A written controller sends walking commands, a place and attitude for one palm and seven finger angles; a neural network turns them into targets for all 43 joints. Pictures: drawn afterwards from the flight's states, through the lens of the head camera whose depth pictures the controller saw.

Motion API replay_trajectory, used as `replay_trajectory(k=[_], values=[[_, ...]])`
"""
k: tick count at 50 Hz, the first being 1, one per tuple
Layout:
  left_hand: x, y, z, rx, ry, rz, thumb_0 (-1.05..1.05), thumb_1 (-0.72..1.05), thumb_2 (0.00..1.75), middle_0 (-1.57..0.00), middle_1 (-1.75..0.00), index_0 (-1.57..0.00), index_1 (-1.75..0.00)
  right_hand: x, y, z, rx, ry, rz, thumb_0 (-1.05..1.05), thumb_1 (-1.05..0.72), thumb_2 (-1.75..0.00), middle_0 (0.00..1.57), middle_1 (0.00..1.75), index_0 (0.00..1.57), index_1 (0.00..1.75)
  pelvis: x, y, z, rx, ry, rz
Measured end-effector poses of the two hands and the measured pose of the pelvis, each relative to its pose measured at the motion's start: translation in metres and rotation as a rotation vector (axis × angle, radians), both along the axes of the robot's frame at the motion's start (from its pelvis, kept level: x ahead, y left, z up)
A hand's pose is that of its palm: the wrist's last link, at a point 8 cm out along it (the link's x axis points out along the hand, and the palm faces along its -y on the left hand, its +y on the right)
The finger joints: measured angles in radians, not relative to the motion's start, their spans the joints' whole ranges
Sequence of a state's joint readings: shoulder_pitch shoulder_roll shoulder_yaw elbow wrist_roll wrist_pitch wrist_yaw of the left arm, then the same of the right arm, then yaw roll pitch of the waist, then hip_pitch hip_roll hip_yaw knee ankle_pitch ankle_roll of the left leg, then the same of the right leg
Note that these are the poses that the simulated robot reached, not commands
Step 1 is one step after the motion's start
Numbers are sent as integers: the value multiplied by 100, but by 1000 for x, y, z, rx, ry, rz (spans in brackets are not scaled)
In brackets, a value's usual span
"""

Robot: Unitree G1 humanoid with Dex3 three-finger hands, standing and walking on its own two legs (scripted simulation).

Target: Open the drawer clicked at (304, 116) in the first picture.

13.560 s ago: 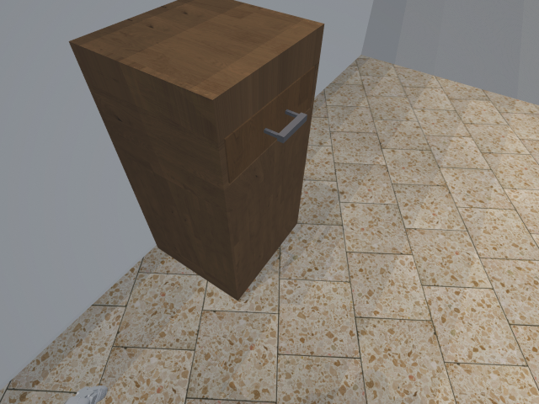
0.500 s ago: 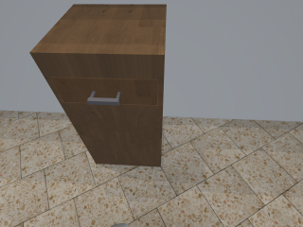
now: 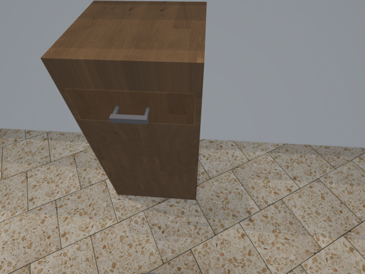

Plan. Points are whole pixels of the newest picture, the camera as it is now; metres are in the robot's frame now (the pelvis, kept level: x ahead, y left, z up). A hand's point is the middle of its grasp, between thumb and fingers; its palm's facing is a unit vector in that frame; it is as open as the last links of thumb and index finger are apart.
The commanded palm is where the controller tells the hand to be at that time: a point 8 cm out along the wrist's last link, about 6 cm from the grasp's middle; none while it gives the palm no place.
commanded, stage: come to a stop and stand still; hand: left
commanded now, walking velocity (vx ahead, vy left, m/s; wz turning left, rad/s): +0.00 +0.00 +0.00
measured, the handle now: (130, 114) +0.59 +0.22 -0.04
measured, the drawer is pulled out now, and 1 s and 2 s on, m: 0.00 0.00 0.00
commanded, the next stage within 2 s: look again from close up in 0.36 s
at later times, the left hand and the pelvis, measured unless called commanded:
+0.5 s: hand out of the picture -0.02 +0.17 -0.17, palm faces +0.05 -0.98 -0.20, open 7.4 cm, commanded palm none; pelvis -0.03 -0.01 +0.00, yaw +1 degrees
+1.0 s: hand out of the picture -0.04 +0.14 -0.17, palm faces +0.06 -0.99 -0.13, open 7.4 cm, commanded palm none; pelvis -0.01 +0.00 +0.01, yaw +1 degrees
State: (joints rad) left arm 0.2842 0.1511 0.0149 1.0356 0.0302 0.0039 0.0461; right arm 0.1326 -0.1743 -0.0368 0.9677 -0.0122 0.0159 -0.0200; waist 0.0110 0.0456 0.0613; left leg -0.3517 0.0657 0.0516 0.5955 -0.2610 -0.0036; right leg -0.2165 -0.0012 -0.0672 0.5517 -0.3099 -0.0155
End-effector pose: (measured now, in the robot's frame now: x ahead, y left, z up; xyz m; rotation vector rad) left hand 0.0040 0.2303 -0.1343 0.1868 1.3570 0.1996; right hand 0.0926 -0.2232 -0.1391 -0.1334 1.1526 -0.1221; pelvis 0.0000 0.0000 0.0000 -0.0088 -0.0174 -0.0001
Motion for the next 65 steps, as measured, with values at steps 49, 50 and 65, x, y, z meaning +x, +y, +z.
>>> replay_trajectory(k=[49, 50, 65], values=[[-52, -36, -10, -123, 57, 42, 1, 91, 90, -19, -30, -20, -30, -109, 9, 2, -8, 220, -30, 2, -92, -90, 20, 30, 20, 30, -9, -2, 7, 2, -4, 14], [-51, -36, -9, -121, 58, 41, 1, 91, 90, -19, -30, -20, -30, -108, 9, 3, -9, 218, -30, 2, -92, -90, 20, 30, 20, 30, -8, -2, 7, 2, -4, 13], [-35, -18, -11, -100, 49, 64, 0, 91, 90, -19, -30, -20, -30, -96, 13, -1, -2, 241, -19, 1, -91, -90, 20, 30, 19, 30, 15, 5, 3, -4, -5, 16]])
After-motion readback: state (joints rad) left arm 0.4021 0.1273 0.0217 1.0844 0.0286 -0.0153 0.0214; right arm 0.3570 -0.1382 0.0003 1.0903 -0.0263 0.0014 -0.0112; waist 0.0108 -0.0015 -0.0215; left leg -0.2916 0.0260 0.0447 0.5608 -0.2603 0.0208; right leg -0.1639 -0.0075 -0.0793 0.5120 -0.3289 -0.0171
